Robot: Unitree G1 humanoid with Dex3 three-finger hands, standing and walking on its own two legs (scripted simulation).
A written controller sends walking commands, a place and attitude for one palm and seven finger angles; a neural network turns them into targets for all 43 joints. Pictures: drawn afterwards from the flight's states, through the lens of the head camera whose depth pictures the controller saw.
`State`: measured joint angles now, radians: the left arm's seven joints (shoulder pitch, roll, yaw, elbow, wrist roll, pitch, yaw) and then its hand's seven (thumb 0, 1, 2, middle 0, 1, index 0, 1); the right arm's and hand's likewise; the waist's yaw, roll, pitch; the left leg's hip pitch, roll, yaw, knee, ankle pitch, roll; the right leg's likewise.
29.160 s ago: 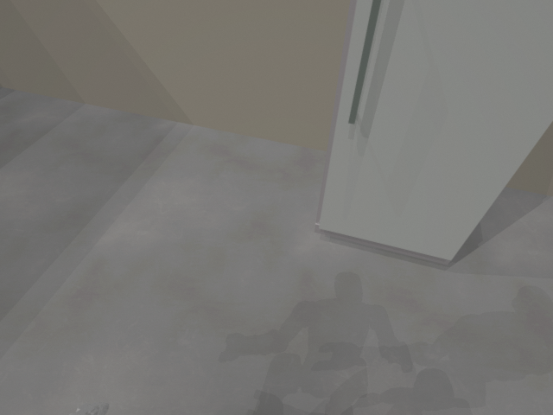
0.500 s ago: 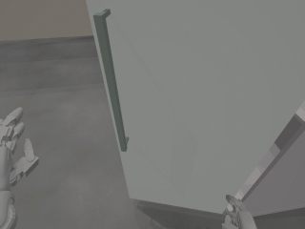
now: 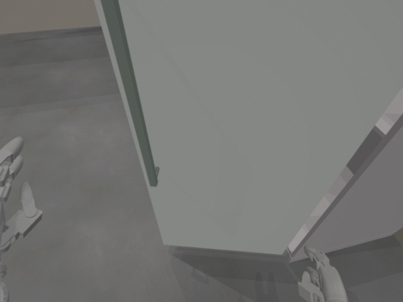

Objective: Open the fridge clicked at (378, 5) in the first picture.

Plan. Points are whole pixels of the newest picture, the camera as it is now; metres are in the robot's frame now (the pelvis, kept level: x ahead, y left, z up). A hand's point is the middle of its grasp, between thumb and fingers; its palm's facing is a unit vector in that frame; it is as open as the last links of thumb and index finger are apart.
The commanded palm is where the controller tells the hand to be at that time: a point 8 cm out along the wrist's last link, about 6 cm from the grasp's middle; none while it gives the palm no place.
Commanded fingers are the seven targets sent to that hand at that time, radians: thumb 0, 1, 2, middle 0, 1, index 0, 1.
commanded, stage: step back with the hand held close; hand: left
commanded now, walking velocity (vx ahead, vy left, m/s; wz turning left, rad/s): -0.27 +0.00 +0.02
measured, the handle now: (141, 114) +0.45 +0.17 +0.14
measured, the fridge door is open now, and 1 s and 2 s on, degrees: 72 72 72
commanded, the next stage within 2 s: stop stepping back and stand still in 1.00 s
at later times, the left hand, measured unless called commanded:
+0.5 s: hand out of the picture +0.12 +0.28 +0.16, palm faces +0.48 -0.78 -0.40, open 7.4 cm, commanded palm +0.05 +0.31 +0.17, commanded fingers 0.00 0.90 0.90 -0.20 -0.30 -0.20 -0.30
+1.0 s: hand out of the picture +0.02 +0.31 +0.17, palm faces +0.47 -0.77 -0.43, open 7.4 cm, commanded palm -0.04 +0.33 +0.17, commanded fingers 0.00 0.90 0.90 -0.20 -0.30 -0.20 -0.30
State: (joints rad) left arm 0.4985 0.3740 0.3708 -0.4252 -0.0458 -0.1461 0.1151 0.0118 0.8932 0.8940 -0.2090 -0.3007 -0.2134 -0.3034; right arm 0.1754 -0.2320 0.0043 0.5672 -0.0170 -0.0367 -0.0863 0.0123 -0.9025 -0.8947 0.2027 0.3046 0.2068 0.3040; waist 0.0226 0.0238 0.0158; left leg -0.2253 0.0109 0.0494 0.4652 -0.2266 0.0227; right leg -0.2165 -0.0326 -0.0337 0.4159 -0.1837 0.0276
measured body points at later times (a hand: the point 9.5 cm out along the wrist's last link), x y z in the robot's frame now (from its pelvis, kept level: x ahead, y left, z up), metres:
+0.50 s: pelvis -0.08 +0.01 -0.02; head -0.07 +0.03 +0.43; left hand +0.08 +0.32 +0.18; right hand +0.08 -0.23 -0.09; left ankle +0.01 +0.10 -0.74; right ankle +0.02 -0.14 -0.74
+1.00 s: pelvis -0.17 +0.02 +0.00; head -0.16 +0.07 +0.44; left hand -0.01 +0.35 +0.19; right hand +0.03 -0.19 -0.05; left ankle -0.04 +0.10 -0.74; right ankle -0.23 -0.12 -0.68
